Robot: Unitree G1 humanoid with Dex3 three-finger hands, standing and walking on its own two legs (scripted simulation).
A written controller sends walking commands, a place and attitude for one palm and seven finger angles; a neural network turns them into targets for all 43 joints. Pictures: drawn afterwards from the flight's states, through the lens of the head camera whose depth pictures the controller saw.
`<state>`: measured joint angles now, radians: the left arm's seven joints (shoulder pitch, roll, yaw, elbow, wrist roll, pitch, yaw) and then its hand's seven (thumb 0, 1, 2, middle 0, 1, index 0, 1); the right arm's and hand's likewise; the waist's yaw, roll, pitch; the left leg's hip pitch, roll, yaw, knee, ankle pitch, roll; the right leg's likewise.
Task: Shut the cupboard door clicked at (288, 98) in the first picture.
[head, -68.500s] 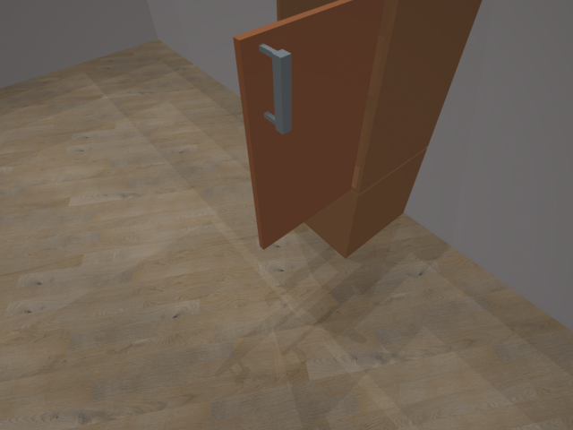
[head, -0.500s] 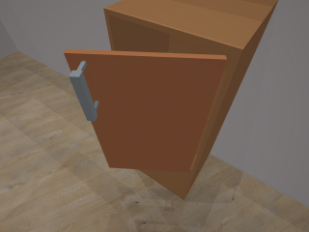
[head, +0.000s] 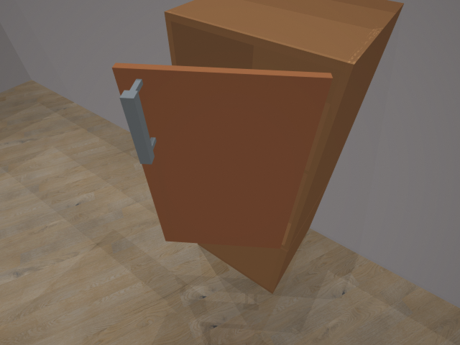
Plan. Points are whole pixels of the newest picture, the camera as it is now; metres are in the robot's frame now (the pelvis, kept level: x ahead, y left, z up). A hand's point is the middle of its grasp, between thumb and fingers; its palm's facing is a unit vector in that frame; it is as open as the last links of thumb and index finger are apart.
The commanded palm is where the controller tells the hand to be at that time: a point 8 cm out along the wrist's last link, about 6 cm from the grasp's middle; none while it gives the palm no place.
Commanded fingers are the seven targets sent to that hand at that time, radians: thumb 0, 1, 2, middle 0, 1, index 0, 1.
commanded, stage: come to a stop and stand still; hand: left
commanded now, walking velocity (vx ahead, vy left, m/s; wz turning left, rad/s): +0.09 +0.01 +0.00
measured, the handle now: (142, 123) +0.45 +0.20 +0.16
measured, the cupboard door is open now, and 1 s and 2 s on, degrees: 31 31 31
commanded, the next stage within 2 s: look again from close up in 0.72 s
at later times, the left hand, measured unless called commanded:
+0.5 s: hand out of the picture +0.01 +0.17 -0.17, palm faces +0.06 -0.98 -0.16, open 7.4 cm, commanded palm none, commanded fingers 0.00 0.90 0.90 -0.20 -0.30 -0.20 -0.30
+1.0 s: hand out of the picture +0.03 +0.18 -0.17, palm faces +0.01 -0.98 -0.22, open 7.3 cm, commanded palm none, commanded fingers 0.00 0.90 0.90 -0.20 -0.30 -0.20 -0.30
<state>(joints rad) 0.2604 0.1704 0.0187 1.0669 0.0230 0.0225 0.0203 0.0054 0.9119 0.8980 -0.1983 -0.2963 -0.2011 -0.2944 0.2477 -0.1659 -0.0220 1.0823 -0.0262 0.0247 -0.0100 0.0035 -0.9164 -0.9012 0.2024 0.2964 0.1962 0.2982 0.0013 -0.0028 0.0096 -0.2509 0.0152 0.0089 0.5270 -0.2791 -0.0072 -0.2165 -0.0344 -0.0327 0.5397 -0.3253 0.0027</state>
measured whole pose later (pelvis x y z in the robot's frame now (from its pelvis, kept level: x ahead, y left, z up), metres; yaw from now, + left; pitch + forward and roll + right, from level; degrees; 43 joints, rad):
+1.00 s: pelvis +0.03 +0.01 +0.00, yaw +0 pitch -1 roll -1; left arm 0.29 0.14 -0.01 1.10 0.01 -0.02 0.04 0.01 0.91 0.90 -0.20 -0.30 -0.20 -0.29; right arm 0.25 -0.19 -0.01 1.05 -0.01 -0.02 -0.03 0.01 -0.93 -0.90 0.20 0.30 0.20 0.30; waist -0.01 0.04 0.03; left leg -0.24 0.02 0.01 0.55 -0.31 0.00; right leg -0.18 -0.03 -0.03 0.52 -0.33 0.02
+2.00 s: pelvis -0.02 -0.01 -0.07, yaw +3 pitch +8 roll -2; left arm 0.51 0.22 0.14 -0.12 -0.28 -0.49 -0.26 0.02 0.91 0.90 -0.54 -0.67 -0.54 -0.67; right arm 0.16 -0.26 -0.02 0.51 0.02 -0.29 -0.06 0.01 -0.90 -0.90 0.20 0.30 0.20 0.30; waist 0.07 0.02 -0.09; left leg -0.76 0.04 -0.08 1.09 -0.47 -0.03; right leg -0.67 -0.02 -0.11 1.05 -0.52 -0.02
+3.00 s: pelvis +0.01 +0.00 -0.01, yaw +2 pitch -2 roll -1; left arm 0.18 0.33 0.27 -0.33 -0.33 0.17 -0.26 0.02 0.90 0.90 -1.29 -1.49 -1.30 -1.49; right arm 0.23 -0.24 0.09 0.59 0.06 -0.25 -0.09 0.01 -0.90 -0.90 0.21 0.30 0.20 0.30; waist 0.07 0.05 -0.05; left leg -0.27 0.02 -0.02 0.62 -0.31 -0.01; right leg -0.21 -0.03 -0.06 0.58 -0.34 0.01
